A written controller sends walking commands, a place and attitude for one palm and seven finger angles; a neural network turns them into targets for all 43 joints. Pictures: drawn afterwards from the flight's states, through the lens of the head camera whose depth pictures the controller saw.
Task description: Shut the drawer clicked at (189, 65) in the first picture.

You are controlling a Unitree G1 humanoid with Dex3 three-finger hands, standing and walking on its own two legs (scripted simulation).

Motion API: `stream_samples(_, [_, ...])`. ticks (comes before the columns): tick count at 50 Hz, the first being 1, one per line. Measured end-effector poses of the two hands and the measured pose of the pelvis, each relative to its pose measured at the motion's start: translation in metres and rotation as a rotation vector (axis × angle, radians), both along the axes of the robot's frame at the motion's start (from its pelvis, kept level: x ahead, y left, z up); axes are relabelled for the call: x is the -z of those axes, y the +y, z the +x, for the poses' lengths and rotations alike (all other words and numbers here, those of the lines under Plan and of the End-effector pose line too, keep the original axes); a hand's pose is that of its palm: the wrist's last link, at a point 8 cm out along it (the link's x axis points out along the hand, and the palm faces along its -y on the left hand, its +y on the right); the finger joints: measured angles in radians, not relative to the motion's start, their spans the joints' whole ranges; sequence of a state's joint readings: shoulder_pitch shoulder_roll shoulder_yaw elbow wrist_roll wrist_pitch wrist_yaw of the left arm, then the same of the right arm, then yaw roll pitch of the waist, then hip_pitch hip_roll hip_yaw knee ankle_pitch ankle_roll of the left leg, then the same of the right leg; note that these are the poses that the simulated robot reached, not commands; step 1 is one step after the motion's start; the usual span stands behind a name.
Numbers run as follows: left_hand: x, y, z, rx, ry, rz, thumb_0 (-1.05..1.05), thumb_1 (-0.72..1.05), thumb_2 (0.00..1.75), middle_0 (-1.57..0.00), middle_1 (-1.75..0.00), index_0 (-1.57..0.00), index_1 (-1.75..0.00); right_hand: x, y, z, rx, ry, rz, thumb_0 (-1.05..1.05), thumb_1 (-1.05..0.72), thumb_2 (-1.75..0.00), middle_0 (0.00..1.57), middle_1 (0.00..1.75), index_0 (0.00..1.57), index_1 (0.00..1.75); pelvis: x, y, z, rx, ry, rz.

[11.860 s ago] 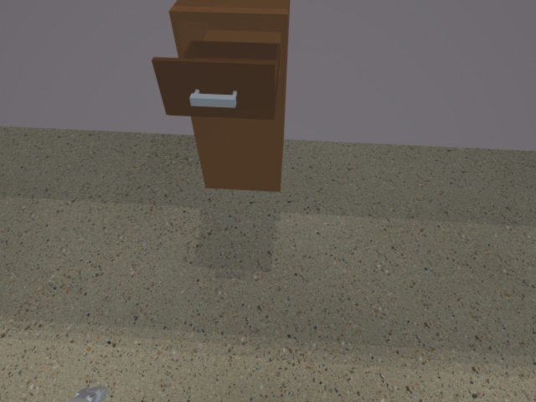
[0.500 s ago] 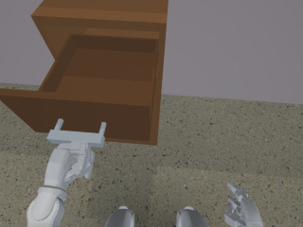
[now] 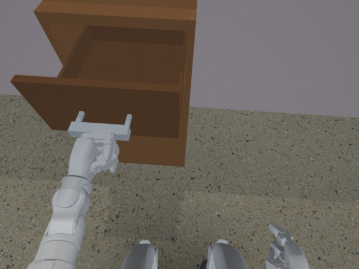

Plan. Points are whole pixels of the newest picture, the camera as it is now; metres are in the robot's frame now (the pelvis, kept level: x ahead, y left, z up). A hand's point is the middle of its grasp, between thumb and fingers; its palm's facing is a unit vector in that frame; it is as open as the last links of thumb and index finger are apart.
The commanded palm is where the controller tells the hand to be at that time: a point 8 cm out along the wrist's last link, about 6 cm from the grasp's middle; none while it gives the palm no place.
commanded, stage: push the drawer shut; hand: left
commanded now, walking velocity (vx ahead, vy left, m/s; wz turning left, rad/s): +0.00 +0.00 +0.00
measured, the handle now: (102, 123) +0.42 +0.19 +0.05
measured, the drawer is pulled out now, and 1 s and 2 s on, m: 0.21 0.08 0.00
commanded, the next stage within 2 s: pull the fist back off the drawer in 1.90 s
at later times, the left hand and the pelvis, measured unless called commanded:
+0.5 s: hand (120, 130) +0.41 +0.15 +0.04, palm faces -0.08 -1.00 -0.06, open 2.8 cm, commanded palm +0.40 +0.20 +0.05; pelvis +0.01 +0.01 +0.00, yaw -1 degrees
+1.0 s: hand (126, 110) +0.47 +0.15 +0.04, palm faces -0.07 -1.00 -0.05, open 2.9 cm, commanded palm +0.46 +0.20 +0.05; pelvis +0.00 +0.00 +0.00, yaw -2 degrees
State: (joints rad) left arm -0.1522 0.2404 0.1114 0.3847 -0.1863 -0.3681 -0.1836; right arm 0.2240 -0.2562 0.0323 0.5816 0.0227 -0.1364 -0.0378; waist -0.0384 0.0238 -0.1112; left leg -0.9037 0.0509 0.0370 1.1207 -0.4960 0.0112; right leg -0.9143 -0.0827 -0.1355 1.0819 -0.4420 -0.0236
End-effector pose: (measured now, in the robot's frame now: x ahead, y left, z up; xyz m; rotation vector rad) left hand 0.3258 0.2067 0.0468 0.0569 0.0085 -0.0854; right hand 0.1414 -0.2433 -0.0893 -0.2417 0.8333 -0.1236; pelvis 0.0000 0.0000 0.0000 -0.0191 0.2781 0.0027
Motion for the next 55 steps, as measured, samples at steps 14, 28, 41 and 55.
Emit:
stream_samples(14, [0.002,0.001,0.033,-0.001,-0.012,-0.001,-0.03,0.8,0.93,-1.4,-1.6,-1.4,-1.6,0.005,-0.007,-0.025,0.04,0.115,-0.019,0.01,-0.91,-0.89,0.21,0.3,0.21,0.3,-0.002,0.004,0.004,0.007,0.015,0.0])
stream_samples(28, [0.002,-0.002,0.075,-0.009,0.001,-0.001,-0.04,0.8,0.92,-1.4,-1.6,-1.4,-1.6,0.012,-0.007,-0.042,0.076,0.198,-0.01,0.01,-0.91,-0.89,0.21,0.3,0.21,0.3,-0.002,0.005,0.008,0.017,0.042,0.001])
stream_samples(41, [0.002,-0.005,0.105,-0.013,-0.002,-0.001,-0.04,0.81,0.93,-1.4,-1.6,-1.4,-1.6,0.019,-0.012,-0.069,0.111,0.288,-0.014,0.01,-0.91,-0.89,0.21,0.3,0.21,0.3,0.001,0.003,0.007,0.022,0.062,0.001])
stream_samples(55, [0.0,-0.006,0.136,-0.02,-0.004,-0.005,-0.01,0.79,0.92,-1.4,-1.6,-1.4,-1.6,0.024,-0.017,-0.102,0.15,0.377,-0.029,0.0,-0.91,-0.89,0.2,0.3,0.21,0.3,0.007,0.002,0.003,0.029,0.094,-0.003])
